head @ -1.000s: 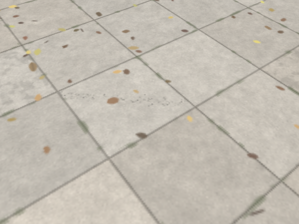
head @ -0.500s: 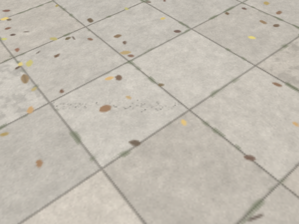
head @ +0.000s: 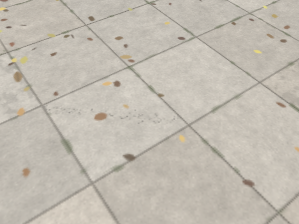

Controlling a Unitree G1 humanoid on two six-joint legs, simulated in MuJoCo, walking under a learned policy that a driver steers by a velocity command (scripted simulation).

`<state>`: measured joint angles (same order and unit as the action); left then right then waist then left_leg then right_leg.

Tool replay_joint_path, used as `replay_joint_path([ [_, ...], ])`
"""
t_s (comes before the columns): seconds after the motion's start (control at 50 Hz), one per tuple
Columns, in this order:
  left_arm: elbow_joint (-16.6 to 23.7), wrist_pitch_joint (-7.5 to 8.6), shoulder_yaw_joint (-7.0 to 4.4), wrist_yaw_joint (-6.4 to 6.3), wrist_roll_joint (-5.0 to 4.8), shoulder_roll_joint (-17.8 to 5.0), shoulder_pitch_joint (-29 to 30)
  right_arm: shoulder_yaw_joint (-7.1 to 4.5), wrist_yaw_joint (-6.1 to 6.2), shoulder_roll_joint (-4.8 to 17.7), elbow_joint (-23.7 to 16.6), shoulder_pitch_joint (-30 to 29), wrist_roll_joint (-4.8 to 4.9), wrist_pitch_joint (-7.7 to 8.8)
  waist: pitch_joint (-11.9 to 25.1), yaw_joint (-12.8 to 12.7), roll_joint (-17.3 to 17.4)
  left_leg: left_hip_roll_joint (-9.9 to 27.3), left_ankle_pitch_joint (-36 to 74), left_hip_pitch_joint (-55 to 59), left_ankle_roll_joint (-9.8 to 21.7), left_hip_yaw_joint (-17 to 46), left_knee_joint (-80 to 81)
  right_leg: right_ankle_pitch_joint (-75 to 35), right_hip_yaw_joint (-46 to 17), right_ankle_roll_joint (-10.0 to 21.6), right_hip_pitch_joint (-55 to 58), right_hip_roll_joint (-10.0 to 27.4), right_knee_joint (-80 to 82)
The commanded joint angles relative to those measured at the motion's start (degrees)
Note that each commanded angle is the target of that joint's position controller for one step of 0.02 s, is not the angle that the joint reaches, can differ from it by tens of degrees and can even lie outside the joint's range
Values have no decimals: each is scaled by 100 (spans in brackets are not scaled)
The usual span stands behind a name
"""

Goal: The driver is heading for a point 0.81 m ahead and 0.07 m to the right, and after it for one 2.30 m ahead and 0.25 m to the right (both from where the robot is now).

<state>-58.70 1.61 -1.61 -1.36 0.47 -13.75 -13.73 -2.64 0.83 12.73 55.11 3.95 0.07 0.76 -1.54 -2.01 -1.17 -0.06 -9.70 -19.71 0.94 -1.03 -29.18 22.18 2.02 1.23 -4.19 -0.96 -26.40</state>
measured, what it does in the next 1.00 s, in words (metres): walks ahead: left foot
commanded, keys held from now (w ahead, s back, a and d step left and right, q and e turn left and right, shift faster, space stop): w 0.70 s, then w+e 0.30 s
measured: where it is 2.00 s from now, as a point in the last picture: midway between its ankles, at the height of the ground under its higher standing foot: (186, 129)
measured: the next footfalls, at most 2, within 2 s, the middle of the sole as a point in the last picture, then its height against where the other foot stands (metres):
left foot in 0.54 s outside the picture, level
right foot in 1.14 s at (186, 201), level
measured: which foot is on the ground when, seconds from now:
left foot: down 0.00-0.22, up 0.24-0.52, down 0.54-1.00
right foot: down 0.00-0.54, up 0.56-1.00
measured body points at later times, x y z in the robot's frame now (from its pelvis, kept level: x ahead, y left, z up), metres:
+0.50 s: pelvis +0.13 +0.02 -0.01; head +0.16 +0.02 +0.44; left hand +0.00 +0.27 -0.14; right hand +0.37 -0.20 -0.10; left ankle +0.28 +0.13 -0.71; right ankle -0.09 -0.10 -0.73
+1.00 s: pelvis +0.37 +0.04 +0.01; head +0.37 +0.03 +0.46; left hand +0.54 +0.28 -0.11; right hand +0.34 -0.23 -0.14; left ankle +0.28 +0.13 -0.73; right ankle +0.54 -0.14 -0.68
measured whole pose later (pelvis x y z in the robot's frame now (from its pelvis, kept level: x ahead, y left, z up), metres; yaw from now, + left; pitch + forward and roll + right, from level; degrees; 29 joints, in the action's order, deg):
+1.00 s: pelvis +0.37 +0.04 +0.01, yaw -7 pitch +1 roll +2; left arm -51.8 3.4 -4.2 0.8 -1.2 -14.1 -7.5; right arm -2.5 0.8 14.2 59.1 17.8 -0.5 5.4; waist 0.1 3.0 -1.4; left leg -3.5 -14.3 4.2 2.4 -9.8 -9.2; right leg -4.6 -2.3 1.4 -39.5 6.5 -40.4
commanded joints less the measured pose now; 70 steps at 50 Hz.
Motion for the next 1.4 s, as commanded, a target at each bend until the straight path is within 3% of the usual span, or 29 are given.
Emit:
replay_joint_path([
  [0.02,-40,-163,-97,-75,-7,-555,-580,-165,-28,727,-101,-4,17,48,528,23,455,593,1739,1439,690,797,173,-770,-109,-59,-911,172,272],
  [0.1,62,-118,-65,-43,-62,-369,-349,-286,37,958,123,523,143,47,251,208,789,1029,-1913,1282,1051,1814,872,520,62,207,-1543,-11,-476],
  [0.14,57,4,-59,-4,-88,-327,-382,-305,48,1015,105,516,110,128,149,129,911,1319,-2196,1049,1236,2394,1231,397,-59,388,-1436,38,-520],
  [0.18,-136,106,-74,30,-89,-350,-792,-282,22,913,-153,-195,129,204,72,-243,674,1040,-1476,324,1014,1834,966,41,-258,627,-621,223,128],
  [0.22,-458,182,-237,11,-136,-901,-1472,-170,-62,457,-520,-987,163,359,-24,-496,-723,-125,6,-1292,300,-61,-928,-637,-1570,943,884,1146,1111],
  [0.24,-406,213,-297,25,-131,-1122,-1348,-185,-101,592,-588,-1096,126,465,-398,-450,-1050,-163,-621,-2289,151,-371,-1327,-1976,-2195,1113,1339,1799,1130],
  [0.32,-470,266,-186,51,-88,-674,-1827,-138,-284,425,-599,-1169,248,529,-604,-418,-463,420,-1704,-4256,168,-82,-2885,-3822,-1918,1158,2652,2146,977],
  [0.42,-133,266,-158,26,-46,-786,-1175,53,-463,113,-900,-1564,149,469,-685,-144,-635,64,358,-1196,106,-628,-1196,-3391,-692,846,27,1328,1969],
  [0.48,-181,347,-240,36,-136,-994,-1228,-126,-355,634,-900,-1096,172,374,-360,274,-798,-189,418,-244,397,-569,-737,-5274,-467,658,414,1432,1450],
  [0.52,-189,280,-255,20,-132,-992,-1156,-331,-271,960,-584,55,200,327,310,896,-840,-377,508,1104,658,-579,-379,-6453,-278,428,501,1369,41],
  [0.54,-142,268,-247,23,-76,-979,-1086,-442,-224,1119,-318,885,211,280,703,1258,-773,-154,548,2379,779,-318,-363,-5954,-259,299,-256,1203,-1054],
  [0.56,0,282,-130,42,107,-572,-1156,-529,-153,1530,-98,1819,145,234,1444,1353,378,1130,118,3898,1077,1320,-363,-2761,-119,155,-1605,633,-3124],
  [0.58,-10,404,23,81,-103,161,-1824,-420,-237,1514,-57,1866,3,292,2313,854,1621,2343,-1059,4448,1946,4268,947,1095,-813,38,-2795,-271,-4838],
  [0.6,128,512,-134,104,-286,-427,-1127,-313,-284,1147,-83,1371,72,389,1325,883,995,2121,-1580,3471,1676,4212,1555,925,-1129,129,-3268,38,-5421],
  [0.62,322,554,-204,110,-380,-625,-706,-227,-304,909,-171,791,103,460,483,661,745,1967,-1547,2474,1476,3268,1705,331,-879,251,-3456,355,-5294],
  [0.66,314,482,-277,9,-243,-561,-615,-130,-371,633,-238,155,20,572,27,226,286,1515,-711,1025,1210,2047,1990,-465,-704,285,-2827,848,-4757],
  [0.72,312,272,-313,-17,-232,-352,-842,-84,-324,569,-87,236,-30,591,-43,-54,565,1235,-596,382,1165,1276,2371,-647,-666,237,-2433,1054,-4200],
  [0.86,747,232,-398,52,-177,-446,368,-136,-24,899,124,976,-100,592,-266,241,330,1278,246,1127,1038,350,2562,-2435,-866,-29,-3793,921,-2546],
  [1.02,1417,285,-188,366,-178,-185,1673,-167,29,1051,252,1680,-10,401,-548,721,212,1547,1261,2554,868,-545,2156,-2367,-175,109,-4069,705,-981],
  [1.08,1655,275,-233,500,-196,-365,1577,-233,52,1250,130,1522,31,269,-327,486,496,1668,3344,2856,717,-802,1334,-1464,254,367,-3483,389,-810],
  [1.12,1503,247,-445,522,-211,-758,494,-268,101,1375,-10,1343,24,171,404,-150,703,1552,5187,2662,525,-1048,-273,-1231,560,649,-1928,-113,-703],
  [1.14,1272,229,-657,450,-228,-1161,-488,-234,123,1325,-103,1313,22,161,931,-616,524,1319,4673,1817,298,-1146,-1656,-1508,259,902,-338,-181,-416],
  [1.16,1172,181,-857,321,-195,-1864,-1192,-61,60,785,-362,1674,-111,289,1690,-522,-711,689,1582,-497,-64,-1143,-3876,-1227,-2251,1722,1936,1292,-388],
  [1.18,1286,222,-766,328,-175,-1793,-1116,64,-41,515,-528,1602,-49,567,2390,-298,-1043,-343,-2253,-1995,-175,62,-5165,-656,-5070,2460,2913,2206,780],
  [1.2,1292,255,-626,329,-100,-1335,-1070,-77,-121,1013,-707,865,191,775,1927,-550,-623,37,-1967,-2660,24,684,-5363,-738,-4417,2071,2729,1999,988],
  [1.22,1344,289,-558,310,-104,-1078,-729,-73,-138,1035,-802,602,274,870,1270,-419,-390,314,-1472,-2759,160,612,-5019,-1131,-3481,1826,1958,1767,973],
  [1.24,1461,304,-493,316,-114,-899,-269,-96,-101,1008,-742,595,179,877,810,-121,96,554,-1123,-2426,150,572,-4448,-1677,-2794,1657,994,1501,1057],
  [1.3,1678,324,-424,270,-67,-770,212,-191,-64,978,-729,827,1,629,423,333,-13,768,-730,-1509,-70,533,-3515,-2491,-2069,1556,-436,1101,1411],
  [1.4,1500,359,-411,116,-72,-883,-176,-114,-71,702,-854,283,-40,507,169,138,-253,726,947,-1574,-349,230,-1685,-3151,-1010,1302,-704,814,1634],
])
